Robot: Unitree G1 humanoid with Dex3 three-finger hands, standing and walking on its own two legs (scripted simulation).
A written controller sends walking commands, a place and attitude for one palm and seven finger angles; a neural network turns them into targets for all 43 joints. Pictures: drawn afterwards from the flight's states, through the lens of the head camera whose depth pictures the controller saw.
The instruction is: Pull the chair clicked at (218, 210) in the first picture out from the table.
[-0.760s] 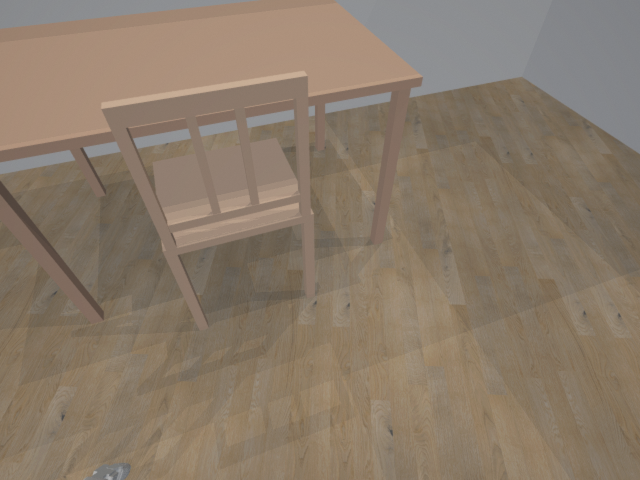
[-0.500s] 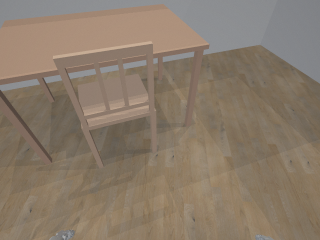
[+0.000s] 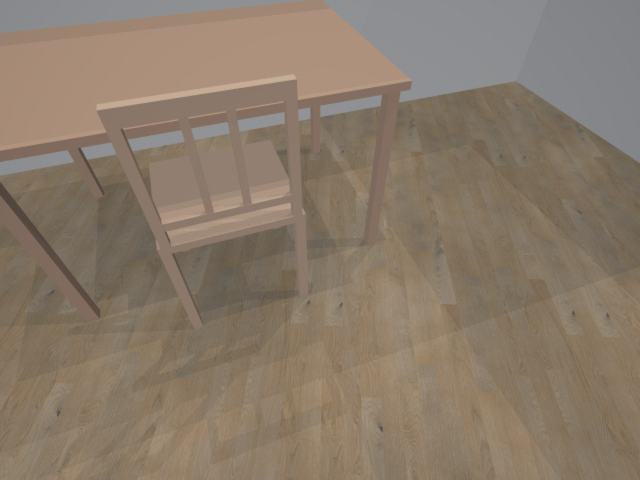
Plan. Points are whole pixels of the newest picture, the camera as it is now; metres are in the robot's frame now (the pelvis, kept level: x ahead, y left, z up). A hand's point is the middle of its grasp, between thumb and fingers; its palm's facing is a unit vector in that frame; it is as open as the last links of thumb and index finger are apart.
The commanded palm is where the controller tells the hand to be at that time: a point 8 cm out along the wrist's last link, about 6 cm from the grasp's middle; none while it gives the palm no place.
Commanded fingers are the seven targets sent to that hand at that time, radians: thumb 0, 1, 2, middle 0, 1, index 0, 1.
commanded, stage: stand and wait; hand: left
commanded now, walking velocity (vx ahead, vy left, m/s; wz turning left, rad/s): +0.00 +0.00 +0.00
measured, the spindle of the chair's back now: (197, 168) +0.80 +0.35 -0.11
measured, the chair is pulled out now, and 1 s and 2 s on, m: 0.00 0.00 0.00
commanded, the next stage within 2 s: look at it before walking up in 0.14 s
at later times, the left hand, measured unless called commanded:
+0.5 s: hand out of the picture +0.07 +0.25 -0.16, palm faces -0.03 -0.95 -0.32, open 7.4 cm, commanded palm none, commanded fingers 0.00 0.90 0.90 -0.20 -0.30 -0.20 -0.30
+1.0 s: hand out of the picture +0.06 +0.25 -0.16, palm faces +0.00 -0.95 -0.32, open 7.4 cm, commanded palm none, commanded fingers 0.00 0.90 0.90 -0.20 -0.30 -0.20 -0.30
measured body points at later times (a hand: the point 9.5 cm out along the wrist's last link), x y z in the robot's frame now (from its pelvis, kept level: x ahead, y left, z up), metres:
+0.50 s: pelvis +0.00 +0.01 +0.00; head +0.00 +0.01 +0.45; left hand +0.08 +0.30 -0.13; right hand +0.06 -0.28 -0.14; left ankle +0.00 +0.14 -0.74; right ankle +0.00 -0.10 -0.74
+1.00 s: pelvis +0.00 +0.01 +0.00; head +0.00 +0.01 +0.45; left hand +0.06 +0.30 -0.14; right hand +0.06 -0.27 -0.14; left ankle +0.00 +0.14 -0.74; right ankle +0.00 -0.10 -0.74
